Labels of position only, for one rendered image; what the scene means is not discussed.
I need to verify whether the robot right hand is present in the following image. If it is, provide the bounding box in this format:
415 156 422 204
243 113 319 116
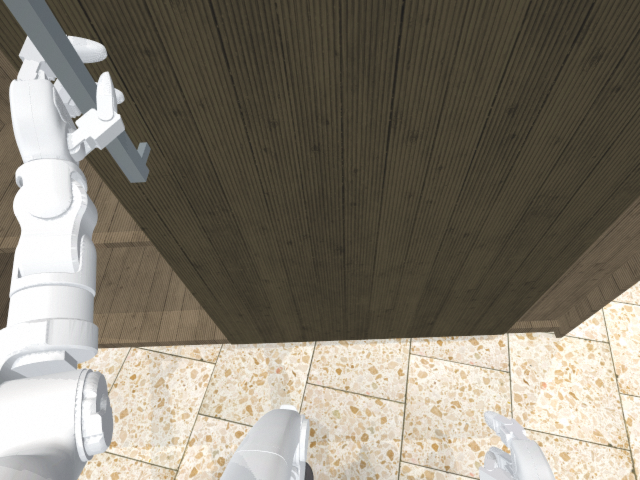
479 411 555 480

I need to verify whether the wardrobe door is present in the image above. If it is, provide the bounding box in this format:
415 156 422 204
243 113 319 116
518 196 640 321
0 0 640 345

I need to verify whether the left robot forearm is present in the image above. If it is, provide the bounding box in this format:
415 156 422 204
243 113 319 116
0 158 98 385

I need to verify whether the handle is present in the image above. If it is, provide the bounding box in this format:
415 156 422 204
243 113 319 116
3 0 151 183

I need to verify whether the robot left shin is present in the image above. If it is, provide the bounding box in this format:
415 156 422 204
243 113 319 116
280 404 306 480

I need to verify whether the robot left thigh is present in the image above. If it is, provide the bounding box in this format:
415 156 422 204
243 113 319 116
220 409 310 480

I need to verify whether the robot left hand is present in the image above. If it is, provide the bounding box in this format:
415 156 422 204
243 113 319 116
9 35 125 167

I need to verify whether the robot left upper arm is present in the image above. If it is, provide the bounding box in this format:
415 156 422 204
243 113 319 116
0 368 113 480

